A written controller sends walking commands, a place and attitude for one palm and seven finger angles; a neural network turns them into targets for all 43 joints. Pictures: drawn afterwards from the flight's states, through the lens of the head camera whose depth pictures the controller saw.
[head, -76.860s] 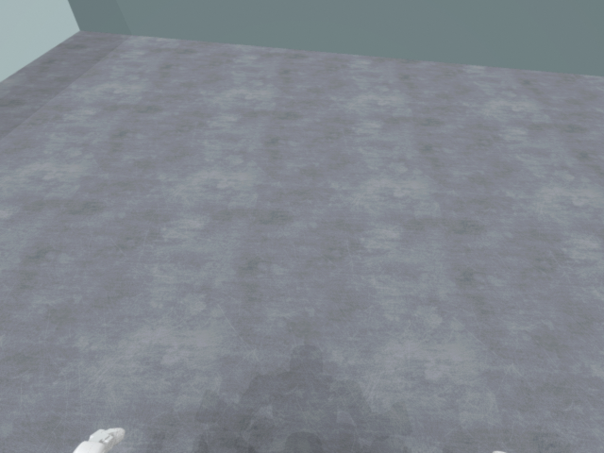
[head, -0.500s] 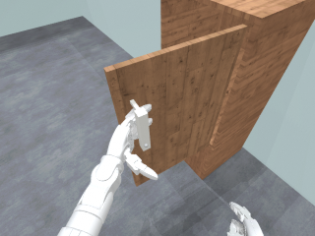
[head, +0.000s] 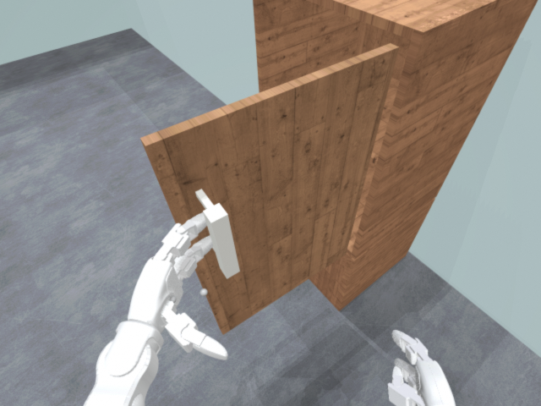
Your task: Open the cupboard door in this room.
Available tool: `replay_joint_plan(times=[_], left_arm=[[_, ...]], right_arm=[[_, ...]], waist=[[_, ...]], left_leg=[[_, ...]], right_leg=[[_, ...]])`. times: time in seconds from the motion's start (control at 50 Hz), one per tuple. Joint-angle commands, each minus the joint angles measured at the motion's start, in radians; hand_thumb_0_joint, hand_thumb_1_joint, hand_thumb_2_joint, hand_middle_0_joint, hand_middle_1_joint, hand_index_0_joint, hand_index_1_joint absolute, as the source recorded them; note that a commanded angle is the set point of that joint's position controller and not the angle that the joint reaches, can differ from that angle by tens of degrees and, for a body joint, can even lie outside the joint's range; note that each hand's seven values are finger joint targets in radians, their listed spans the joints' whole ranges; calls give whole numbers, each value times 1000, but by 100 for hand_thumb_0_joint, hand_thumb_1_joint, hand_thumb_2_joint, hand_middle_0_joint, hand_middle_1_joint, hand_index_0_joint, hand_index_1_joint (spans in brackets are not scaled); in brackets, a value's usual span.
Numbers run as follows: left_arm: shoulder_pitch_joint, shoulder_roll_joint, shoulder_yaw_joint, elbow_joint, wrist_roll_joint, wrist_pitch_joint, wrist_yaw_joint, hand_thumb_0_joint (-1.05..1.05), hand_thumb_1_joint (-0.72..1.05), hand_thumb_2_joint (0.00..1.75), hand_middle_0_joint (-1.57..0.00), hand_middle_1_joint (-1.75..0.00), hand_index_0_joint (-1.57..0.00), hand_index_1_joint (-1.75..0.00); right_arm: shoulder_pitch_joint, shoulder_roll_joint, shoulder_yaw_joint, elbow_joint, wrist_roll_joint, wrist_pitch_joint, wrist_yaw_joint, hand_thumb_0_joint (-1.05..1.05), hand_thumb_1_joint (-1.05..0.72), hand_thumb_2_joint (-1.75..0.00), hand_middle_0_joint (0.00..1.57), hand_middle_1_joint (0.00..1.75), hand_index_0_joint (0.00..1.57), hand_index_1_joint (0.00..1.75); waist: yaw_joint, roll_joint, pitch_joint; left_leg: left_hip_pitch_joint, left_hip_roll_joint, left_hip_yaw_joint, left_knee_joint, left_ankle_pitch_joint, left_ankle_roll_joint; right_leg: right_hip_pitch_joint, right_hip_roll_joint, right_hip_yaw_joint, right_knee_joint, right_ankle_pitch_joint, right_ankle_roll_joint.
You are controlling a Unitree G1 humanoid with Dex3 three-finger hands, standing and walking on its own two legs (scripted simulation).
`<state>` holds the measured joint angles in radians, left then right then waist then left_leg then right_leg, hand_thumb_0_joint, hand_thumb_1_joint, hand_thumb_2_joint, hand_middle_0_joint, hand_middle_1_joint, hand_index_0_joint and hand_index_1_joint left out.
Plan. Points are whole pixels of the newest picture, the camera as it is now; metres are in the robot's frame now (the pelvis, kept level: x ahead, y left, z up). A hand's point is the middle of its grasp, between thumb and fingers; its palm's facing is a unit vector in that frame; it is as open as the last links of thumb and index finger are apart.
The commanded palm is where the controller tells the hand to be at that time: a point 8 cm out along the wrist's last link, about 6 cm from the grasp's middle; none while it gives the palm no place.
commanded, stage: slide the hand sideways off the handle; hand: left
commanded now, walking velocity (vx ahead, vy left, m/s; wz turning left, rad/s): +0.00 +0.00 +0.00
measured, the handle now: (216, 234) +0.34 +0.11 +0.08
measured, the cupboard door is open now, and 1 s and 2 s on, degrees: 87 86 86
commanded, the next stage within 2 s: draw the hand back to the body in 0.38 s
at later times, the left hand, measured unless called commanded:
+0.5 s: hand (154, 316) +0.22 +0.17 +0.08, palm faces -0.12 -0.99 -0.04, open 16.3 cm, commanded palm +0.19 +0.22 +0.08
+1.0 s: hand (93, 321) +0.19 +0.22 +0.12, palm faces -0.06 -0.99 -0.09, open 16.2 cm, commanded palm +0.16 +0.27 +0.13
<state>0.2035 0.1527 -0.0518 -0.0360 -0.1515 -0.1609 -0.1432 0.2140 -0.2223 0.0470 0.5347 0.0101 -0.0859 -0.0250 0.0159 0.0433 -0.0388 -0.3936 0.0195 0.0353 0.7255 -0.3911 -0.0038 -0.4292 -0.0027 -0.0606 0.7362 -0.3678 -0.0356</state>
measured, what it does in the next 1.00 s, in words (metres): stands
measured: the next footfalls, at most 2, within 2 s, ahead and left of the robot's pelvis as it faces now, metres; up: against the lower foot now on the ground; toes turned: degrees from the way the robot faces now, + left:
none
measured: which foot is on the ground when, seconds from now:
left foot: down 0.00-1.00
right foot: down 0.00-1.00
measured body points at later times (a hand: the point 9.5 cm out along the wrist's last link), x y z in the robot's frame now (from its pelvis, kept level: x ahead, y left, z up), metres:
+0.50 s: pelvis -0.01 +0.00 -0.01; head +0.01 -0.02 +0.44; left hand +0.22 +0.22 +0.08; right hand +0.18 -0.24 -0.09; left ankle -0.01 +0.12 -0.71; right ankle +0.01 -0.09 -0.71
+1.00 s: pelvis -0.01 +0.03 +0.00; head -0.02 +0.02 +0.45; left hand +0.19 +0.27 +0.12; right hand +0.20 -0.18 -0.05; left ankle -0.01 +0.12 -0.71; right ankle +0.01 -0.09 -0.71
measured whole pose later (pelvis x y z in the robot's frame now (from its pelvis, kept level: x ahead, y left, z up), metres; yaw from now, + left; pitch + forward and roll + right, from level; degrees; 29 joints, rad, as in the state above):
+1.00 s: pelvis -0.01 +0.03 +0.00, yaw +2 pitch +0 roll -2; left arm 0.37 0.28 0.17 -0.25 -0.28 -0.07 -0.32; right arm 0.22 -0.25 0.07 0.56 0.04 -0.27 -0.07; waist 0.05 0.06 -0.04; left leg -0.34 0.00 0.01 0.73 -0.39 0.03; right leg -0.34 -0.02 -0.08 0.67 -0.33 0.00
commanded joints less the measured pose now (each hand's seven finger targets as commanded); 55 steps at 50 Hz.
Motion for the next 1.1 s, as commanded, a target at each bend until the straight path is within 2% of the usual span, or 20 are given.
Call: replay_joint_plan(times=[0.0,0.04,0.16,0.26,0.36,0.4,0.44,0.52,0.54,0.56,0.6,0.62,0.74,0.82,0.96,0.98,1.0,1.02,1.04,1.08], left_arm=[[-86,143,186,-231,-44,-98,-24,0,-50,30,-15,-30,-15,-30],[-80,144,181,-240,-56,-111,-54,0,-50,30,-15,-30,-15,-30],[-9,197,259,-233,-117,-145,-135,0,-50,30,-15,-30,-15,-30],[-50,220,277,-185,-145,-153,-190,0,-50,30,-15,-30,-15,-30],[-103,227,261,-190,-165,-156,-237,0,-50,30,-15,-30,-15,-30],[-117,201,228,-201,-167,-156,-241,0,-50,30,-15,-30,-15,-30],[-111,195,215,-196,-161,-149,-228,0,-50,30,-15,-30,-15,-30],[-38,266,289,-240,-138,-131,-178,0,-50,30,-15,-30,-15,-30],[-27,241,271,-279,-137,-123,-171,0,-50,30,-15,-30,-15,-30],[-13,268,305,-280,-132,-113,-155,0,-50,30,-15,-30,-15,-30],[4,244,293,-311,-133,-96,-140,0,-50,30,-15,-30,-15,-30],[39,257,313,-296,-133,-84,-133,0,-50,30,-15,-30,-15,-30],[59,198,239,-386,-141,-30,-163,0,-50,30,-15,-30,-15,-30],[30,250,282,-410,-141,-1,-173,0,-50,30,-15,-30,-15,-30],[32,270,337,-459,-157,28,-185,0,-32,37,-16,-30,-16,-30],[14,357,350,-579,-3,13,4,0,-29,39,-16,-30,-16,-30],[135,247,292,-515,19,36,87,0,-26,40,-16,-30,-16,-30],[154,232,278,-506,33,49,128,0,-22,42,-16,-30,-16,-30],[176,196,242,-505,55,57,158,0,-18,43,-16,-30,-16,-30],[165,237,274,-542,84,54,210,0,-12,47,-16,-30,-16,-30]], right_arm=[[-78,-104,-46,-156,3,-65,-21,0,-90,-90,20,30,20,30],[-79,-107,-45,-156,3,-74,-24,0,-90,-90,20,30,20,30],[-69,-122,-50,-152,9,-105,-36,0,-90,-90,20,30,20,30],[-70,-139,-52,-142,13,-126,-48,0,-90,-90,20,30,20,30],[-69,-151,-54,-142,20,-159,-62,0,-90,-90,20,30,20,30],[-70,-149,-54,-141,24,-177,-65,0,-90,-90,20,30,20,30],[-67,-151,-54,-142,24,-189,-64,0,-90,-90,20,30,20,30],[-68,-151,-55,-149,24,-201,-58,0,-90,-90,20,30,20,30],[-77,-141,-50,-162,23,-203,-55,0,-90,-90,20,30,20,30],[-72,-140,-51,-159,24,-201,-56,0,-90,-90,20,30,20,30],[-78,-132,-44,-165,25,-203,-52,0,-90,-90,20,30,20,30],[-85,-134,-44,-159,24,-202,-51,0,-90,-90,20,30,20,30],[-90,-141,-37,-165,32,-216,-49,0,-90,-90,20,30,20,30],[-90,-151,-34,-151,29,-229,-60,0,-90,-90,20,30,20,30],[-103,-141,-24,-137,30,-246,-64,0,-90,-90,20,30,20,30],[-107,-124,-32,-117,2,-225,-81,0,-90,-90,20,30,20,30],[-98,-109,-24,-113,-7,-215,-84,0,-90,-90,20,30,20,30],[-104,-117,-27,-113,-5,-209,-80,0,-90,-90,20,30,20,30],[-108,-111,-24,-107,-6,-194,-78,0,-90,-90,20,30,20,30],[-108,-114,-26,-96,-10,-172,-75,0,-90,-90,20,30,20,30]], waist=[[11,-87,-187],[2,-76,-186],[2,-93,-199],[-17,-94,-138],[-23,-73,-170],[-24,-44,-161],[-23,-58,-163],[18,-49,-202],[23,-13,-217],[25,-29,-204],[28,-8,-174],[32,-39,-157],[4,-6,-98],[3,-40,-84],[24,19,-115],[58,23,-83],[36,6,-7],[36,-53,22],[29,-30,42],[34,44,17]], left_leg=[[-17,-39,-20,-66,234,17],[-28,-43,-20,-53,225,18],[-59,-47,-27,-19,214,14],[-99,-46,-33,1,147,15],[-86,-44,-41,12,144,19],[-61,-42,-49,2,151,21],[-62,-40,-52,-2,136,21],[-34,-35,-58,-39,156,21],[-19,-36,-54,-49,166,22],[-17,-32,-56,-60,168,20],[-4,-30,-58,-83,169,17],[-13,-26,-59,-83,176,19],[28,-18,-65,-114,155,18],[46,-15,-82,-129,134,20],[110,-15,-92,-164,219,6],[100,-3,-83,-217,181,15],[89,1,-84,-244,136,9],[72,6,-94,-261,97,7],[84,9,-86,-272,102,10],[122,11,-82,-297,141,7]], right_leg=[[174,-9,69,-108,368,20],[172,-17,86,-112,366,26],[186,-36,126,-115,393,45],[124,-45,154,-146,238,52],[104,-41,145,-144,172,46],[70,-27,112,-133,153,34],[62,-25,104,-133,110,32],[92,-12,64,-107,128,19],[101,-13,57,-101,152,19],[101,-9,41,-97,161,17],[98,-1,20,-96,173,15],[109,1,22,-103,177,13],[80,12,-4,-127,159,21],[83,16,-8,-149,123,20],[140,17,-25,-160,202,15],[187,5,18,-215,164,9],[173,-2,11,-242,121,10],[173,1,10,-256,90,10],[180,-4,11,-263,90,12],[224,-9,14,-277,122,6]])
